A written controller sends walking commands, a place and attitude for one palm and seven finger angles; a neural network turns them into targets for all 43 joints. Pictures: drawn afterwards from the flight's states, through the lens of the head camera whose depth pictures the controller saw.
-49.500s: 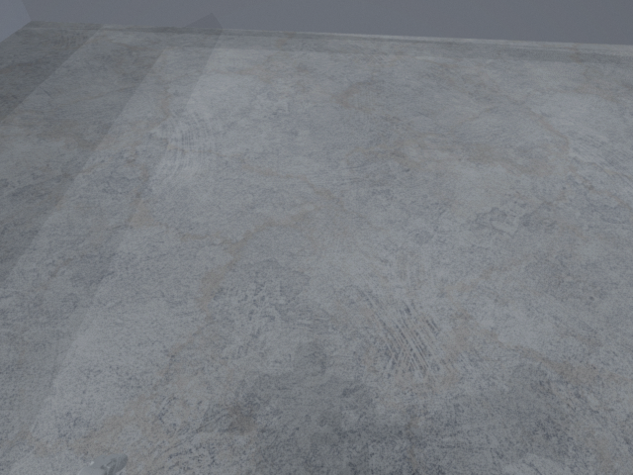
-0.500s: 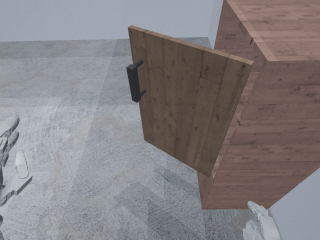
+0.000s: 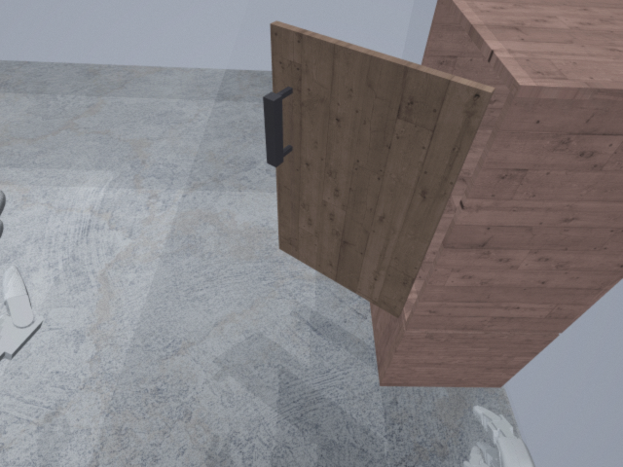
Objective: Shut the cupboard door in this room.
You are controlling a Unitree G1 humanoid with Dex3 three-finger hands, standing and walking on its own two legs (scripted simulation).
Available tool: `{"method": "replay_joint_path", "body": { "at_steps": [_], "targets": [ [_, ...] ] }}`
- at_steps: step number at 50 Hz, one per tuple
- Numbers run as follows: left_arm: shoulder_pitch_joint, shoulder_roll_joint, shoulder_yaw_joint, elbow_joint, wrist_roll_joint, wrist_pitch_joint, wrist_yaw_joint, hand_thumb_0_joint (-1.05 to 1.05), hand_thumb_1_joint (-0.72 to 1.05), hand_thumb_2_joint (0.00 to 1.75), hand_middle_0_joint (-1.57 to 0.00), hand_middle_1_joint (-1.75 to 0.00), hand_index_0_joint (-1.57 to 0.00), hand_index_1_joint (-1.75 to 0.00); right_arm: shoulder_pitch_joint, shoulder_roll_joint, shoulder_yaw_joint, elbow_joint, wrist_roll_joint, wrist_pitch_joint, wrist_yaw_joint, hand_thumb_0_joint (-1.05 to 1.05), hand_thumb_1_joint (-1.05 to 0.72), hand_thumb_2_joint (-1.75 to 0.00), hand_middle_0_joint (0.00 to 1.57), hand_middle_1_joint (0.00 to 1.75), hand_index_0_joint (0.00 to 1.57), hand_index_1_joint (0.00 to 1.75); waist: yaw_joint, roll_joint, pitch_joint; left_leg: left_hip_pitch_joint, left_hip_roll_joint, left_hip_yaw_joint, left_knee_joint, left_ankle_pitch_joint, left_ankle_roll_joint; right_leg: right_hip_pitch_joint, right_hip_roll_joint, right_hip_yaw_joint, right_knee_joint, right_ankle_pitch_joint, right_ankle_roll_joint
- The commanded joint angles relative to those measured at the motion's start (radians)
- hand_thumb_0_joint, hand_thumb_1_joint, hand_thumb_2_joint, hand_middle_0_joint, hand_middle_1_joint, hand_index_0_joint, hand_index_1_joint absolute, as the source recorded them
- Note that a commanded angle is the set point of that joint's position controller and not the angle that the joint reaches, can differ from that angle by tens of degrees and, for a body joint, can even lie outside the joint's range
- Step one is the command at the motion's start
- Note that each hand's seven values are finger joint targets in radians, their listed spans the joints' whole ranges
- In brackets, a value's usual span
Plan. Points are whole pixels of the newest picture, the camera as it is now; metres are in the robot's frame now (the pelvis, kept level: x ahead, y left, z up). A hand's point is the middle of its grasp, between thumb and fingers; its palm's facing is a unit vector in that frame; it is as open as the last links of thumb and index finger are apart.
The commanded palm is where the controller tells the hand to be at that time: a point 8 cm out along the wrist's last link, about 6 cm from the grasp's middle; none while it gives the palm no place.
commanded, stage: step back with the hand held close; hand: left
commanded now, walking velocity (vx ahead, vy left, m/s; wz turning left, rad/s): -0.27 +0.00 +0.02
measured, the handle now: (280, 127) +0.69 +0.11 +0.07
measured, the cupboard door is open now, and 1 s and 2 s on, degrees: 55 55 55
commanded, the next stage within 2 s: stop stepping back and stand still in 0.64 s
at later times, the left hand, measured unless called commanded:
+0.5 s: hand out of the picture +0.15 +0.28 +0.19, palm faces +0.50 -0.74 -0.45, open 7.4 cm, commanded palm +0.10 +0.30 +0.20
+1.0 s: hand out of the picture +0.05 +0.31 +0.18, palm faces +0.59 -0.77 -0.25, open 7.4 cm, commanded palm +0.01 +0.30 +0.20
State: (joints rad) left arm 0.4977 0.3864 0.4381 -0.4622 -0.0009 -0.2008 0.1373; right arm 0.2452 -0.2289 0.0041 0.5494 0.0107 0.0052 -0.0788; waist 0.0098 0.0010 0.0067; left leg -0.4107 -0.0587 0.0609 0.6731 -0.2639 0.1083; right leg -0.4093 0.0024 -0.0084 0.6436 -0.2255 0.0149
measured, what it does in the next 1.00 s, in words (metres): walks backwards: right foot, then left foot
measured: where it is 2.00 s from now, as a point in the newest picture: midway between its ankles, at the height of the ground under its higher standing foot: outside the picture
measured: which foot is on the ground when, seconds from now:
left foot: down 0.00-0.78, up 0.80-0.92, down 0.94-1.00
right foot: down 0.00-0.30, up 0.32-0.56, down 0.58-1.00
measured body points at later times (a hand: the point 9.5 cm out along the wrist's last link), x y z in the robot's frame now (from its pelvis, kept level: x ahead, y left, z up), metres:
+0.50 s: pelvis -0.04 +0.00 +0.01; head -0.02 +0.04 +0.46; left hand +0.12 +0.32 +0.22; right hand +0.13 -0.23 -0.07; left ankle +0.06 +0.06 -0.72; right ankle -0.18 -0.14 -0.69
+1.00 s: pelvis -0.14 +0.00 +0.00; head -0.22 +0.03 +0.44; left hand +0.02 +0.34 +0.19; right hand -0.04 -0.29 -0.08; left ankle -0.07 +0.07 -0.72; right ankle -0.26 -0.14 -0.72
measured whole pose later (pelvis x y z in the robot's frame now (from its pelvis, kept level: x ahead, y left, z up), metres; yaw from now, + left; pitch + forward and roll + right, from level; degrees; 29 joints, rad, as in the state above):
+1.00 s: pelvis -0.14 +0.00 +0.00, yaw -1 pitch -2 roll -3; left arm 0.40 0.39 0.45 -0.29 -0.05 -0.20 0.17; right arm 0.37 -0.29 -0.03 0.70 0.02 -0.02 -0.11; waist 0.01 0.01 -0.17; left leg -0.42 -0.01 0.00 0.74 -0.29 0.04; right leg -0.01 0.02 -0.03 0.53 -0.48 0.03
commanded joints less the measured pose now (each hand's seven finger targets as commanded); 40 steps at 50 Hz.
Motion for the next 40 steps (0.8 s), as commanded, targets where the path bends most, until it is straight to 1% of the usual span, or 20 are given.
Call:
{"method": "replay_joint_path", "body": {
  "at_steps": [1,5,7,9,12,15,18,19,24,26,28,30,31,33,34,35,37,38,39,40],
  "targets": [
    [-0.087,0.211,0.140,-0.239,-0.003,-0.086,0.031,0.00,0.90,0.90,-0.20,-0.30,-0.20,-0.30,-0.105,-0.149,-0.064,-0.154,-0.001,-0.075,-0.012,0.00,-0.90,-0.90,0.20,0.30,0.20,0.30,-0.011,0.075,-0.068,-0.422,0.206,-0.268,-0.334,-0.488,0.017,0.396,-0.039,0.141,0.035,-0.030,-0.030],
    [-0.062,0.229,0.158,-0.207,-0.003,-0.096,0.037,0.00,0.90,0.90,-0.20,-0.30,-0.20,-0.30,-0.095,-0.150,-0.073,-0.136,-0.008,-0.079,-0.002,0.00,-0.90,-0.90,0.20,0.30,0.20,0.30,-0.017,0.005,-0.041,-0.346,0.157,-0.226,-0.196,-0.411,-0.014,0.244,-0.114,0.260,-0.098,-0.100,-0.072],
    [-0.057,0.216,0.132,-0.219,-0.015,-0.101,0.040,0.00,0.90,0.90,-0.20,-0.30,-0.20,-0.30,-0.096,-0.134,-0.067,-0.131,-0.006,-0.077,0.007,0.00,-0.90,-0.90,0.20,0.30,0.20,0.30,-0.023,-0.045,-0.038,-0.243,0.134,-0.211,-0.137,-0.317,-0.037,0.125,-0.155,0.290,-0.161,-0.129,-0.094],
    [-0.038,0.224,0.133,-0.221,-0.022,-0.107,0.045,0.00,0.90,0.90,-0.20,-0.30,-0.20,-0.30,-0.094,-0.130,-0.066,-0.124,-0.005,-0.077,0.011,0.00,-0.90,-0.90,0.20,0.30,0.20,0.30,-0.026,-0.044,-0.059,-0.176,0.127,-0.202,-0.125,-0.275,-0.043,0.071,-0.160,0.276,-0.190,-0.147,-0.095],
    [-0.009,0.240,0.158,-0.261,-0.019,-0.121,0.052,0.00,0.90,0.90,-0.20,-0.30,-0.20,-0.30,-0.099,-0.136,-0.065,-0.129,-0.003,-0.082,0.007,0.00,-0.90,-0.90,0.20,0.30,0.20,0.30,-0.026,0.032,-0.106,-0.220,0.176,-0.247,-0.245,-0.310,-0.016,0.160,-0.085,0.182,-0.092,-0.093,-0.056],
    [0.009,0.252,0.204,-0.273,-0.008,-0.134,0.050,0.00,0.90,0.90,-0.20,-0.30,-0.20,-0.30,-0.121,-0.151,-0.074,-0.131,-0.008,-0.102,-0.005,0.00,-0.90,-0.90,0.20,0.30,0.20,0.30,-0.009,0.201,-0.144,-0.443,0.309,-0.376,-0.445,-0.433,0.035,0.414,0.036,0.063,0.176,0.050,-0.007],
    [-0.025,0.258,0.219,-0.294,-0.002,-0.135,0.040,0.00,0.90,0.90,-0.20,-0.30,-0.20,-0.30,-0.114,-0.155,-0.086,-0.119,-0.020,-0.119,-0.007,0.00,-0.90,-0.90,0.20,0.30,0.20,0.30,-0.010,0.213,-0.136,-0.500,0.394,-0.418,-0.509,-0.513,0.064,0.455,0.085,0.058,0.317,-0.073,0.006],
    [-0.030,0.239,0.201,-0.291,-0.008,-0.134,0.034,0.00,0.90,0.90,-0.20,-0.30,-0.20,-0.30,-0.109,-0.147,-0.084,-0.113,-0.023,-0.122,-0.006,0.00,-0.90,-0.90,0.20,0.30,0.20,0.30,-0.011,0.191,-0.106,-0.463,0.386,-0.408,-0.491,-0.462,0.060,0.416,0.082,0.057,0.285,-0.097,0.002],
    [-0.005,0.183,0.109,-0.252,-0.050,-0.141,0.011,0.00,0.90,0.90,-0.20,-0.30,-0.20,-0.30,-0.102,-0.122,-0.066,-0.041,-0.031,-0.162,0.006,0.00,-0.90,-0.90,0.20,0.30,0.20,0.30,-0.013,0.138,-0.119,0.038,0.323,-0.348,-0.426,-0.026,-0.010,0.131,0.075,0.027,-0.082,-0.211,-0.007],
    [-0.036,0.167,0.073,-0.270,-0.054,-0.151,0.008,0.00,0.90,0.90,-0.20,-0.30,-0.20,-0.30,-0.095,-0.117,-0.065,-0.004,-0.031,-0.174,0.011,0.00,-0.90,-0.90,0.20,0.30,0.20,0.30,-0.010,0.205,-0.213,0.275,0.296,-0.295,-0.353,0.361,-0.046,0.085,0.068,0.017,-0.215,-0.153,-0.005],
    [-0.050,0.213,0.103,-0.295,-0.055,-0.158,0.006,0.00,0.90,0.90,-0.20,-0.30,-0.20,-0.30,-0.103,-0.122,-0.072,0.010,-0.029,-0.186,0.015,0.00,-0.90,-0.90,0.20,0.30,0.20,0.30,0.015,0.220,-0.325,0.471,0.294,-0.237,-0.256,0.692,-0.045,0.079,0.059,0.023,-0.265,-0.087,0.009],
    [0.016,0.267,0.160,-0.323,-0.055,-0.157,0.003,0.00,0.90,0.90,-0.20,-0.30,-0.20,-0.30,-0.112,-0.119,-0.079,0.004,-0.030,-0.189,0.022,0.00,-0.90,-0.90,0.20,0.30,0.20,0.30,0.032,0.190,-0.441,0.593,0.276,-0.202,-0.191,0.862,-0.042,0.105,0.058,0.016,-0.283,-0.004,0.021],
    [0.007,0.251,0.148,-0.363,-0.067,-0.154,-0.005,0.00,0.90,0.90,-0.20,-0.30,-0.20,-0.30,-0.132,-0.110,-0.076,-0.019,-0.023,-0.185,0.028,0.00,-0.90,-0.90,0.20,0.30,0.20,0.30,0.029,0.178,-0.480,0.616,0.263,-0.172,-0.179,0.875,-0.048,0.121,0.062,0.003,-0.265,0.032,0.023],
    [0.016,0.306,0.210,-0.447,-0.079,-0.154,-0.009,0.00,0.90,0.90,-0.20,-0.30,-0.20,-0.30,-0.159,-0.101,-0.076,-0.058,-0.011,-0.166,0.032,0.00,-0.90,-0.90,0.20,0.30,0.20,0.30,0.029,0.163,-0.522,0.579,0.244,-0.126,-0.153,0.819,-0.049,0.174,0.045,0.001,-0.250,0.172,0.035],
    [0.051,0.332,0.243,-0.465,-0.088,-0.151,-0.012,0.00,0.90,0.90,-0.20,-0.30,-0.20,-0.30,-0.168,-0.090,-0.070,-0.081,-0.003,-0.151,0.033,0.00,-0.90,-0.90,0.20,0.30,0.20,0.30,0.025,0.114,-0.519,0.535,0.220,-0.096,-0.139,0.761,-0.056,0.194,0.024,0.005,-0.249,0.286,0.041],
    [0.122,0.392,0.311,-0.467,-0.098,-0.145,-0.010,0.00,0.90,0.90,-0.20,-0.30,-0.20,-0.30,-0.179,-0.080,-0.061,-0.102,0.001,-0.138,0.031,0.00,-0.90,-0.90,0.20,0.30,0.20,0.30,0.035,0.047,-0.531,0.470,0.198,-0.082,-0.123,0.700,-0.064,0.239,-0.015,0.018,-0.240,0.408,0.047],
    [0.193,0.385,0.325,-0.411,-0.126,-0.137,-0.019,0.00,0.90,0.90,-0.20,-0.30,-0.20,-0.30,-0.214,-0.066,-0.043,-0.139,0.036,-0.116,0.016,0.00,-0.90,-0.90,0.20,0.30,0.20,0.30,0.014,-0.141,-0.400,0.349,0.130,-0.021,-0.053,0.368,-0.090,0.165,-0.130,0.054,-0.252,0.587,0.058],
    [0.239,0.364,0.315,-0.356,-0.130,-0.128,-0.015,0.00,0.90,0.90,-0.20,-0.30,-0.20,-0.30,-0.206,-0.066,-0.039,-0.136,0.036,-0.104,0.007,0.00,-0.90,-0.90,0.20,0.30,0.20,0.30,-0.002,-0.138,-0.309,0.290,0.105,-0.018,-0.009,0.176,-0.094,0.106,-0.173,0.074,-0.256,0.534,0.037],
    [0.259,0.350,0.307,-0.294,-0.132,-0.110,-0.009,0.00,0.90,0.90,-0.20,-0.30,-0.20,-0.30,-0.204,-0.071,-0.036,-0.130,0.033,-0.092,0.000,0.00,-0.90,-0.90,0.20,0.30,0.20,0.30,-0.013,-0.107,-0.210,0.232,0.091,-0.032,0.029,0.062,-0.100,0.033,-0.197,0.096,-0.282,0.366,0.012],
    [0.237,0.361,0.317,-0.248,-0.130,-0.082,0.000,0.00,0.90,0.90,-0.20,-0.30,-0.20,-0.30,-0.194,-0.090,-0.044,-0.117,0.025,-0.083,-0.008,0.00,-0.90,-0.90,0.20,0.30,0.20,0.30,-0.023,-0.030,-0.142,0.240,0.079,-0.045,0.063,0.021,-0.113,-0.073,-0.215,0.127,-0.335,0.092,-0.031]
  ]
}}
